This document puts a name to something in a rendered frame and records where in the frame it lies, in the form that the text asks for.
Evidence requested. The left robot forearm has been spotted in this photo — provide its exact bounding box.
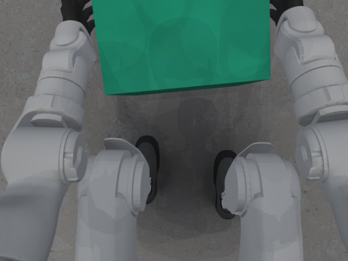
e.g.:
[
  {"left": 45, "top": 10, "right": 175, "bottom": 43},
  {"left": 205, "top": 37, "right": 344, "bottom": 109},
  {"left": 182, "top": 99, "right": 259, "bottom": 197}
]
[{"left": 1, "top": 20, "right": 96, "bottom": 180}]

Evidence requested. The left robot shin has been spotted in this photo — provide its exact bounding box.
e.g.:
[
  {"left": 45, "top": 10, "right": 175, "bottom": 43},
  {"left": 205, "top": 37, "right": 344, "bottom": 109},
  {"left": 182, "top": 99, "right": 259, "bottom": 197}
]
[{"left": 77, "top": 138, "right": 151, "bottom": 200}]

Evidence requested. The robot right foot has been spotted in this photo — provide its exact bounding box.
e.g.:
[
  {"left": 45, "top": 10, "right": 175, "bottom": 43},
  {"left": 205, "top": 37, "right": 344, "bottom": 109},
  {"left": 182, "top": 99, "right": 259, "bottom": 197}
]
[{"left": 214, "top": 150, "right": 237, "bottom": 219}]

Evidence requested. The right robot forearm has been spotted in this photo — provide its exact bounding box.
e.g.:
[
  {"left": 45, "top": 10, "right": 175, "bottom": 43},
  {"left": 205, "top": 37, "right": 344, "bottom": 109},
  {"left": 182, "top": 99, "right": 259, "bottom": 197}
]
[{"left": 274, "top": 6, "right": 348, "bottom": 127}]

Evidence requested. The carton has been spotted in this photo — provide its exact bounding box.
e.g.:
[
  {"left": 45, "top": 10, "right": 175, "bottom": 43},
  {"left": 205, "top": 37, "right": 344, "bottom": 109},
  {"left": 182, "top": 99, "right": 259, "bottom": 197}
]
[{"left": 91, "top": 0, "right": 271, "bottom": 96}]

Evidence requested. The right robot hand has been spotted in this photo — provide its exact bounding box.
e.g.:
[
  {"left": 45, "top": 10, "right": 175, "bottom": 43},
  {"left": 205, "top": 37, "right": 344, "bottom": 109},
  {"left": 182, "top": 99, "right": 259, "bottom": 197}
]
[{"left": 270, "top": 0, "right": 304, "bottom": 26}]

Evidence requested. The left robot upper arm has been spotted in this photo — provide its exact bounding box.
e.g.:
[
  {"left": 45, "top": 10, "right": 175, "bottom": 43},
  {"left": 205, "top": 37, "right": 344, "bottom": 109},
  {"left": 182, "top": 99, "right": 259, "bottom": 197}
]
[{"left": 0, "top": 126, "right": 88, "bottom": 261}]

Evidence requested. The right robot upper arm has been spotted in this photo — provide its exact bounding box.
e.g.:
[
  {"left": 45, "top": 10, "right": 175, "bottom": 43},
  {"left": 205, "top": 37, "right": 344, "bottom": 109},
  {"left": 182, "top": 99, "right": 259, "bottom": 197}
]
[{"left": 295, "top": 119, "right": 348, "bottom": 253}]

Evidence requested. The left robot hand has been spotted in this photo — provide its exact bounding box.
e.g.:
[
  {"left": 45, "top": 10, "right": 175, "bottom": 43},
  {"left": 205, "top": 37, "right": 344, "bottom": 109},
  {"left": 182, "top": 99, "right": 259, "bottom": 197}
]
[{"left": 60, "top": 0, "right": 95, "bottom": 35}]

